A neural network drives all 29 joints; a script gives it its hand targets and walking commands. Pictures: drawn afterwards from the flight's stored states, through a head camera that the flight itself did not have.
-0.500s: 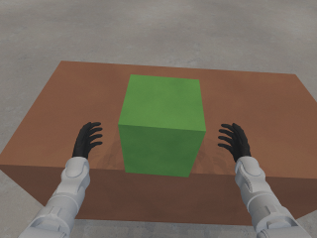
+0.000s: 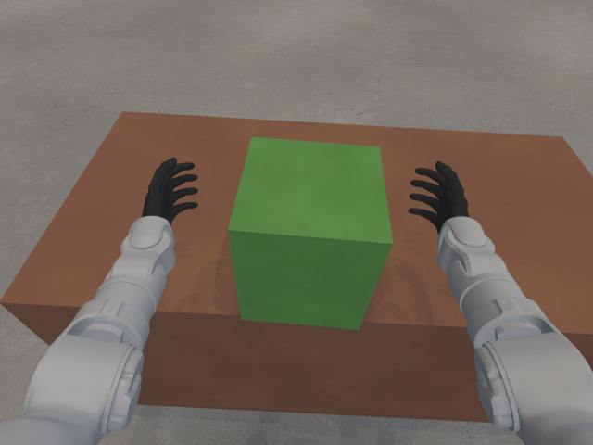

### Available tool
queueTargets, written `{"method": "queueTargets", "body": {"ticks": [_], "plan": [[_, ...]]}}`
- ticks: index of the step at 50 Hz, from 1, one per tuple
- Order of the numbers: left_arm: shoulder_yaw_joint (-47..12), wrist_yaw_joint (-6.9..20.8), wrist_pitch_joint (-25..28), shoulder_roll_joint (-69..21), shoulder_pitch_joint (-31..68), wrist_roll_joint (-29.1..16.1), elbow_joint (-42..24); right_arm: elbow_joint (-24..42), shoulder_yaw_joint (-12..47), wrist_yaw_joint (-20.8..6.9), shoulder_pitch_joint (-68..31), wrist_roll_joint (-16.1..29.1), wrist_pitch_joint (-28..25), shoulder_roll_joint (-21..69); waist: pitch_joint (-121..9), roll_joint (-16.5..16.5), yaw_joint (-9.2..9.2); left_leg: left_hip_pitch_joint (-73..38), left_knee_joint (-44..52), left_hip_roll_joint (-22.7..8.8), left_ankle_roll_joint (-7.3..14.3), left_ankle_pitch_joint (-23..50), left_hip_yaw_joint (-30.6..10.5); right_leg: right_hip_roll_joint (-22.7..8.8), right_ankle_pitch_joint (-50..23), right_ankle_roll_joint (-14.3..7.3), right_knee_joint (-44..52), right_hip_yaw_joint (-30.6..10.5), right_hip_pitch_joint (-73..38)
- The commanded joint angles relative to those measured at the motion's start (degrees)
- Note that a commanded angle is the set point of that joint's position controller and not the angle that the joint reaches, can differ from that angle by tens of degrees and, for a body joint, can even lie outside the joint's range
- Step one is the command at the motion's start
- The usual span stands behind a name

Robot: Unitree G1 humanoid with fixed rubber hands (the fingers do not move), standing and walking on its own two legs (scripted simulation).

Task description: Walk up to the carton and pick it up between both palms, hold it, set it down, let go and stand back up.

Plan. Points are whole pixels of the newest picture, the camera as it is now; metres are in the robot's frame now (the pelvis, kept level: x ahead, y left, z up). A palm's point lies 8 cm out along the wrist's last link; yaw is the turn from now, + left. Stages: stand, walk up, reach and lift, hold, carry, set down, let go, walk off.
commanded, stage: reach and lift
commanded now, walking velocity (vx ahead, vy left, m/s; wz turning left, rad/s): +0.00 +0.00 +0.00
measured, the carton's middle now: (307, 237) +0.46 +0.00 -0.01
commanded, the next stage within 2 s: none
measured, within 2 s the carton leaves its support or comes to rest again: neither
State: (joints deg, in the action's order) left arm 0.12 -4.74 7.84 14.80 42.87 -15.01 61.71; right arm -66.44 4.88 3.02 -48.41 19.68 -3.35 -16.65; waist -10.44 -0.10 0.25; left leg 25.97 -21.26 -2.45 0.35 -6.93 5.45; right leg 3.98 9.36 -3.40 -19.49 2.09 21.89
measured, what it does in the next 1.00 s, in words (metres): stands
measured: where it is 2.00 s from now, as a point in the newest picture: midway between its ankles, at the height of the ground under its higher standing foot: outside the picture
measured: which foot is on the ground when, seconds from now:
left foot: down 0.00-1.00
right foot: down 0.00-1.00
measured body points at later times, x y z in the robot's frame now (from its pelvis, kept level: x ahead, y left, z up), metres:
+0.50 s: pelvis +0.00 +0.00 +0.00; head +0.05 +0.01 +0.44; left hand +0.48 +0.21 +0.15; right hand +0.49 -0.20 +0.16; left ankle +0.03 +0.11 -0.74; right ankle -0.01 -0.08 -0.74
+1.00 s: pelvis -0.01 +0.01 -0.02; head +0.09 +0.01 +0.42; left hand +0.47 +0.21 +0.06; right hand +0.48 -0.20 +0.07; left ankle +0.03 +0.11 -0.74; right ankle -0.01 -0.08 -0.74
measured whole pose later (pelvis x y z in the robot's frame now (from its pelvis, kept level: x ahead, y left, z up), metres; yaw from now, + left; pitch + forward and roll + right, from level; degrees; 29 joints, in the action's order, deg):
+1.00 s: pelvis -0.01 +0.01 -0.02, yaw +0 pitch +27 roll -1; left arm -4.1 -5.1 12.1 17.1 61.5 -20.9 79.0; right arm -80.3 3.2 -0.7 -65.6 19.3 -5.1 -19.2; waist -15.9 0.8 0.1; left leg 46.7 -24.2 -2.6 1.1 -4.8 5.1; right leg 3.8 7.5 -2.7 -22.9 2.6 42.8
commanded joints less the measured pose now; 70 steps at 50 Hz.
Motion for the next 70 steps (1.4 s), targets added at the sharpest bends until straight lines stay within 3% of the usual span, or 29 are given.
{"method": "queueTargets", "body": {"ticks": [1, 15, 26, 34, 45, 48, 55, 57, 67, 70], "plan": [[-0.54, -0.69, 0.57, 7.59, 31.56, -1.43, -7.57, 6.26, -1.33, -0.46, -30.9, 0.79, -0.97, -9.74, -27.69, 0.81, -0.21, -24.23, -3.51, -0.84, -0.66, 9.98, -6.2, -3.23, -13.5, 4.68, 1.73, -3.17, 4.09], [-0.01, -1.45, -5.58, 10.65, 43.62, -1.33, -5.28, 0.49, -1.49, -1.0, -42.47, 1.82, 2.9, -14.22, -36.59, 1.28, 0.84, -26.88, -5.71, -1.03, -0.78, 20.44, -7.52, -2.45, -23.1, 6.26, 0.5, -2.84, 4.97], [-3.27, -0.98, -7.53, 12.38, 50.15, -5.64, 0.89, -2.86, 0.9, -1.61, -49.21, 3.39, 5.81, -14.38, -36.81, -0.75, -0.02, -21.39, -6.08, -1.58, 0.35, 18.68, -7.81, -3.62, -24.01, 7.21, -0.67, -3.33, 4.14], [-1.61, 1.1, -2.59, 11.38, 45.93, -3.36, 7.92, -7.6, 1.38, -2.07, -43.67, 3.46, 2.48, -12.57, -33.64, -0.32, -0.71, -14.74, -5.19, -1.54, 0.91, 18.29, -8.2, -4.53, -26.03, 7.16, -1.8, -4.23, 1.03], [-3.43, -0.25, 6.65, 11.58, 52.33, -5.67, 5.08, -2.9, -3.04, -3.65, -47.63, -0.18, -4.28, -13.1, -47.78, 3.7, -0.86, -15.77, -7.12, -1.93, -0.77, 15.76, -7.49, -3.81, -18.09, 5.51, -2.31, -2.43, 14.82], [-3.63, -0.54, 8.46, 10.84, 51.75, -6.09, 6.53, -3.28, -2.96, -3.75, -47.13, -0.58, -5.98, -12.74, -50.77, 2.98, -0.77, -14.77, -8.46, -2.12, -0.73, 16.9, -7.23, -3.9, -18.74, 5.52, -3.37, -2.45, 16.51], [-1.89, 0.31, 11.15, 10.82, 49.16, -5.11, 14.22, -5.89, -1.57, -3.01, -45.77, -0.71, -8.99, -11.3, -50.1, -2.22, -0.45, -3.06, -8.12, -1.55, 1.18, 15.5, -6.16, -4.59, -23.43, 6.93, -6.08, -3.82, 10.71], [-1.28, 0.49, 11.65, 10.23, 48.12, -4.18, 15.19, -6.71, -1.77, -2.85, -44.7, -0.64, -9.73, -11.2, -50.14, -2.0, -0.43, -2.01, -7.76, -1.31, 1.21, 16.59, -6.24, -4.55, -25.15, 7.07, -6.36, -4.07, 9.36], [3.23, -0.49, 12.0, 5.49, 47.09, 2.38, 4.39, -0.49, -6.35, -2.8, -41.72, -4.36, -11.63, -10.15, -56.74, 2.98, 0.89, -21.33, -9.12, -0.92, -1.84, 29.75, -6.91, -2.03, -25.23, 4.53, -0.23, -2.13, 20.8], [5.33, -0.73, 11.44, 4.04, 45.42, 4.87, 2.08, 1.36, -8.59, -2.39, -40.26, -7.03, -11.26, -8.97, -57.01, 2.65, 0.91, -24.05, -8.6, -0.86, -2.13, 31.34, -6.92, -1.72, -25.82, 4.19, 1.52, -1.6, 20.78]]}}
